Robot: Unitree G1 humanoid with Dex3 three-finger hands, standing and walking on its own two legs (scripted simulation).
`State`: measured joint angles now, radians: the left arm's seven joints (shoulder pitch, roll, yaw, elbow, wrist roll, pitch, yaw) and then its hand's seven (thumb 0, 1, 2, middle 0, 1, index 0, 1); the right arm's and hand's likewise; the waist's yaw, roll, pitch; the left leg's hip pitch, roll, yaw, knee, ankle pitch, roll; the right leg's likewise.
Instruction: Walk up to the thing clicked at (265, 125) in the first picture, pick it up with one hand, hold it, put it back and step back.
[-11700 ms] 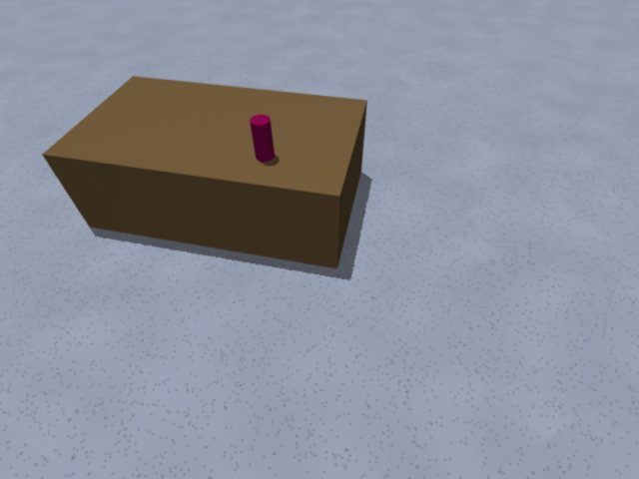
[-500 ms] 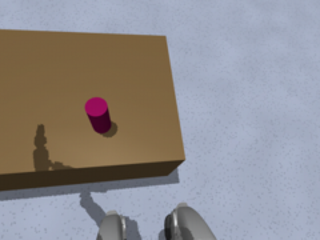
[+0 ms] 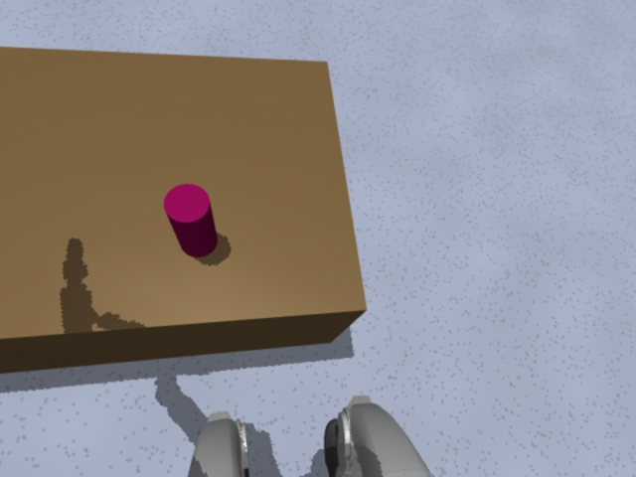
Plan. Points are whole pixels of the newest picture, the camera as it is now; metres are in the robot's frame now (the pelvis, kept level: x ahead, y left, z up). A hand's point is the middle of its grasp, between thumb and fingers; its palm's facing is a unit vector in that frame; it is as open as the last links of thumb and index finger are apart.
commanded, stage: go down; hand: left
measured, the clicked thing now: (193, 223) +0.53 +0.15 -0.21
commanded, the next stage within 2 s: none
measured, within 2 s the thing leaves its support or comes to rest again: neither
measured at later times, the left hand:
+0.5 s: hand out of the picture +0.47 +0.36 +0.08, palm faces +0.18 -0.98 +0.01, open 17.1 cm
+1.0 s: hand out of the picture +0.47 +0.36 +0.08, palm faces +0.19 -0.98 +0.01, open 17.3 cm
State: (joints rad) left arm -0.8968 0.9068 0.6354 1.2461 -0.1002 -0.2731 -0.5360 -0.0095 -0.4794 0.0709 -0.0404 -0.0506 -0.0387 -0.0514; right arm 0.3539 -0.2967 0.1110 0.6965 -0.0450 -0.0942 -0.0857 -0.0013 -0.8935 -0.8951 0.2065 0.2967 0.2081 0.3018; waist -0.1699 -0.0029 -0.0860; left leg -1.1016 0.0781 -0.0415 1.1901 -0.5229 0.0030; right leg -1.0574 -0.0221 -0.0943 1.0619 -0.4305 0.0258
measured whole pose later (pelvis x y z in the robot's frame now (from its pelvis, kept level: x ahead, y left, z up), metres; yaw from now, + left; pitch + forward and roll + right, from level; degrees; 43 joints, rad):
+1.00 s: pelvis +0.00 +0.00 +0.00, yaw +0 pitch +25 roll -5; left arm -0.85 0.88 0.68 1.20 -0.13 -0.30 -0.54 -0.01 -0.49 0.08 -0.04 -0.07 -0.04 -0.07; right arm 0.35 -0.29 0.11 0.71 -0.04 -0.08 -0.09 0.00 -0.90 -0.89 0.21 0.30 0.21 0.30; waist -0.16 0.00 -0.09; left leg -1.12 0.08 -0.04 1.21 -0.53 0.00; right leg -1.08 -0.02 -0.09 1.08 -0.44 0.02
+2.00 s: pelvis +0.00 +0.00 -0.01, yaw +0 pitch +26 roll -6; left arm -0.89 0.91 0.68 1.21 -0.13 -0.30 -0.53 -0.01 -0.54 0.07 -0.04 -0.08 -0.05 -0.07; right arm 0.34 -0.30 0.11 0.70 -0.04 -0.08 -0.09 0.00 -0.90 -0.89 0.21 0.30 0.21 0.30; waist -0.17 0.00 -0.09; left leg -1.15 0.08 -0.05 1.23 -0.54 0.00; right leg -1.10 -0.02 -0.10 1.10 -0.45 0.03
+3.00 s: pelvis +0.00 +0.00 -0.01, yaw +0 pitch +26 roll -6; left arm -0.87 0.89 0.68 1.21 -0.13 -0.31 -0.52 -0.01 -0.56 0.07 -0.04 -0.10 -0.05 -0.08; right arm 0.33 -0.29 0.11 0.70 -0.04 -0.08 -0.08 0.00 -0.90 -0.89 0.21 0.30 0.21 0.30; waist -0.16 -0.01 -0.09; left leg -1.15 0.07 -0.06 1.23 -0.54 0.00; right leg -1.10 -0.02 -0.10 1.11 -0.45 0.02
